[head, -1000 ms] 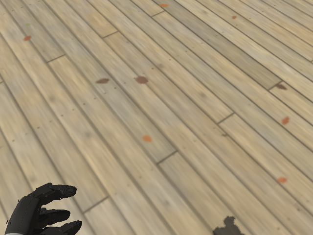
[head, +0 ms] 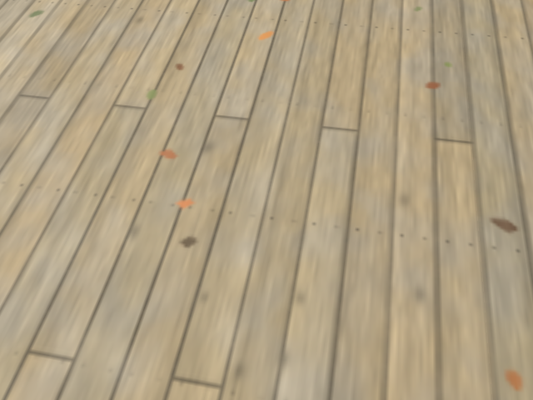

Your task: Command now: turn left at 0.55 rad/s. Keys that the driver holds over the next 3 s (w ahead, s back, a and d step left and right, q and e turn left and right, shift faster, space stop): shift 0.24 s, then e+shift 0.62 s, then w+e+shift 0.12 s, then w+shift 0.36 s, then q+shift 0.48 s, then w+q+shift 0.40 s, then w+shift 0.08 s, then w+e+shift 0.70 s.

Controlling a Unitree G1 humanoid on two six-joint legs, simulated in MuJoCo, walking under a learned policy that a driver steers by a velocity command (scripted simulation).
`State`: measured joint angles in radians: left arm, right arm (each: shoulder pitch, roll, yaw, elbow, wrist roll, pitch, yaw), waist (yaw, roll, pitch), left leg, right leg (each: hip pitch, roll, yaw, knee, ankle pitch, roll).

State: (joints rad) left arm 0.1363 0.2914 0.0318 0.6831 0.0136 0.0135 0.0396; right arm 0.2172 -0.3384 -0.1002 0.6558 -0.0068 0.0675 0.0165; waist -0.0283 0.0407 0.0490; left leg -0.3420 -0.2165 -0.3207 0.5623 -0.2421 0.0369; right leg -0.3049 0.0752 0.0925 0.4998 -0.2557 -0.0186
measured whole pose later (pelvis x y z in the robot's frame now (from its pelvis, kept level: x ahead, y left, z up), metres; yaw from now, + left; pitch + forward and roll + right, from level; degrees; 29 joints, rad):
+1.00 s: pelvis +0.01 -0.05 +0.01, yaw -30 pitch +2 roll +2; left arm 0.30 0.32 0.08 0.69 0.01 0.05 -0.03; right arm 0.16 -0.33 -0.05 0.73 -0.05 0.04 0.01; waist 0.03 0.03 0.03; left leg -0.51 0.01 -0.08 0.90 -0.31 -0.08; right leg -0.21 0.14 0.19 0.41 -0.21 -0.13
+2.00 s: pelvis +0.37 -0.24 +0.01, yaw -9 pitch +1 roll +0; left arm 0.30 0.31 0.05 0.72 0.03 -0.04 0.02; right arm 0.15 -0.32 -0.08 0.66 -0.03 0.08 0.10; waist 0.02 -0.02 0.01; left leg -0.57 0.07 0.06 0.97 -0.27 0.01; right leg -0.19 -0.09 -0.28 0.39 -0.20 -0.03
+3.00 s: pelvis +1.11 -0.15 +0.00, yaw -15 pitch +3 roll +1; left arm 0.49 0.30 0.07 0.87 -0.01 -0.07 -0.02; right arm -0.07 -0.25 0.06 0.55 -0.04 -0.07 0.03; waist 0.15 0.00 0.03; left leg -0.72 0.09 -0.08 0.61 0.06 -0.04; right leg 0.09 0.16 0.26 0.26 -0.36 -0.17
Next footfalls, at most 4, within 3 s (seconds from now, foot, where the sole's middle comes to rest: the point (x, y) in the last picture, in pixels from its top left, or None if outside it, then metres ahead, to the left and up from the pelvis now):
0.34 left None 0.01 0.11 -0.77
0.70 right None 0.01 -0.12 -0.77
1.24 left None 0.24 -0.02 -0.77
1.64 right None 0.39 -0.36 -0.77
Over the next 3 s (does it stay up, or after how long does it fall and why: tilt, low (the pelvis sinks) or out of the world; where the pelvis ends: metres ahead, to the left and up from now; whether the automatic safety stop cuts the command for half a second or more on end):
stays up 1.11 -0.15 0.00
